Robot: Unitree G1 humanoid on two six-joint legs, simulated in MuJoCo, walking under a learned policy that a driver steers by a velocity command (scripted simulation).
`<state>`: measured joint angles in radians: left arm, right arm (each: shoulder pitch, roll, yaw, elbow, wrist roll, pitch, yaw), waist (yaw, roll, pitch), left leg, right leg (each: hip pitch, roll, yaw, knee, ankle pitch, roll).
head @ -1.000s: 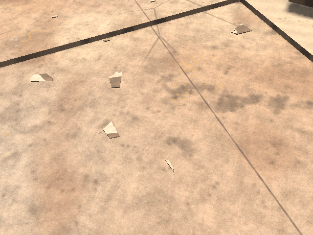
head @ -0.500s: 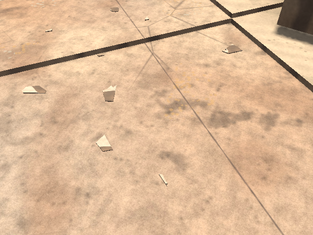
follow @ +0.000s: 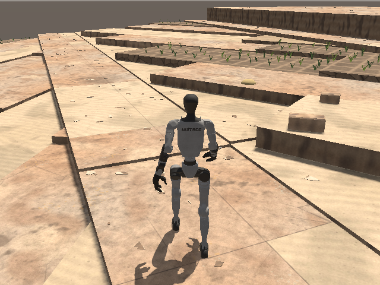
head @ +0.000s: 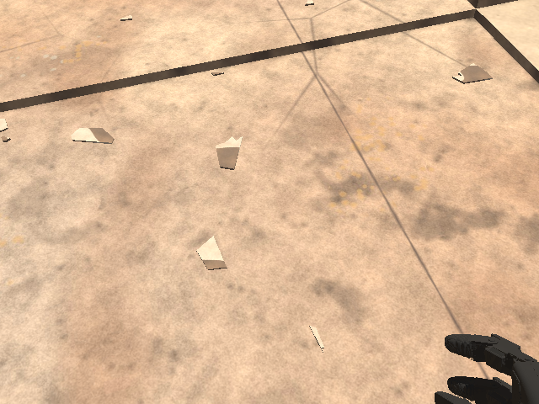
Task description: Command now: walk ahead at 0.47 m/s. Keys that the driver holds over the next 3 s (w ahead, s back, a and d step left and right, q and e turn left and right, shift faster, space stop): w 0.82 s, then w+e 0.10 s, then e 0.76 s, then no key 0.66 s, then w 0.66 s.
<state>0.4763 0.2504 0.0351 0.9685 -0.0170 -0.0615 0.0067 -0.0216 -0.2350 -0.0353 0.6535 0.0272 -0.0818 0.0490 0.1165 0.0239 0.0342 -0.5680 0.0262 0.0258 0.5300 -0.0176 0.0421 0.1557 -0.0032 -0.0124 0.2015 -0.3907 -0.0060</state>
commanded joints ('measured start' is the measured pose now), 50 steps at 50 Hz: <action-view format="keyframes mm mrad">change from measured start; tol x32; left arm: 1 -32 202 47 -45 2 5 7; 24 -533 93 12 -295 2 -37 -46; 30 -26 327 92 -170 18 -32 -36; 50 -76 192 56 -104 -3 -1 8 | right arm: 1 144 -169 -65 -21 -3 -15 -9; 30 521 -41 5 188 -28 6 -49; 50 -36 -116 -21 55 -29 -27 -22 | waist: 1 -187 -143 -76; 4 -231 237 -473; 14 -96 25 12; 30 -47 -322 -406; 50 -59 -104 8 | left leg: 1 307 -65 47 -22 -36 72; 4 1020 375 -822 -226 -390 306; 11 352 181 -248 -403 -76 206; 28 601 162 -66 -4 454 90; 30 -16 -93 -20 647 -433 -16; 32 -203 -8 -144 790 -482 7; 50 27 3 -67 -40 108 -51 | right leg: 1 -96 -219 49 267 984 -117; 4 -787 54 136 1104 -158 -18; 25 -792 -77 37 309 388 -34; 28 -412 -5 -30 273 333 -100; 30 240 -382 637 207 148 -325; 38 -302 -227 241 -48 405 -245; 50 -215 -176 157 75 603 -162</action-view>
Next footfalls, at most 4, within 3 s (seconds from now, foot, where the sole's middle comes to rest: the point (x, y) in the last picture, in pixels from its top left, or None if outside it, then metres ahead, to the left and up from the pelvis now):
0.04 left None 0.21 0.12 -0.76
0.56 right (365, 387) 0.51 -0.12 -0.76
1.08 left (283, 274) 0.80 0.11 -0.76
1.52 right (374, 313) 0.71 -0.14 -0.76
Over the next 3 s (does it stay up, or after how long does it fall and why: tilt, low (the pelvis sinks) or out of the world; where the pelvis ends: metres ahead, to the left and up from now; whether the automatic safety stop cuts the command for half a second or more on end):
stays up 0.91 -0.12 0.00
